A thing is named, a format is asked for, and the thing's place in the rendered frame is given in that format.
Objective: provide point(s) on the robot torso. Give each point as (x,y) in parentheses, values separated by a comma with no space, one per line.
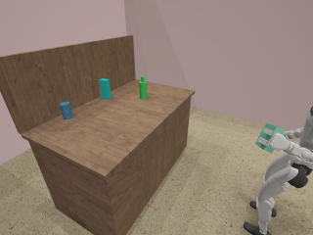
(306,141)

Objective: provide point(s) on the robot left foot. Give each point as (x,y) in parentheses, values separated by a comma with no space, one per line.
(254,230)

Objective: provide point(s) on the robot left hand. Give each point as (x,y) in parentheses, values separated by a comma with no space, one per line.
(278,141)

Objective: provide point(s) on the robot left forearm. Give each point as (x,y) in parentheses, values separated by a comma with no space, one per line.
(301,152)

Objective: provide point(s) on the sponge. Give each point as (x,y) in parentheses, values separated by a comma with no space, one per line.
(268,137)

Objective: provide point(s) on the robot right forearm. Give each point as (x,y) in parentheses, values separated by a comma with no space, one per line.
(292,134)

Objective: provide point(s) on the table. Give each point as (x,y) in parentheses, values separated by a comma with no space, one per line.
(103,165)

